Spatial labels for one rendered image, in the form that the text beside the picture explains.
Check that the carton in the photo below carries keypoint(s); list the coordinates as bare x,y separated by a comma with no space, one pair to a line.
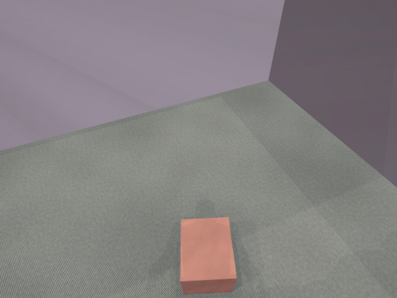
207,259

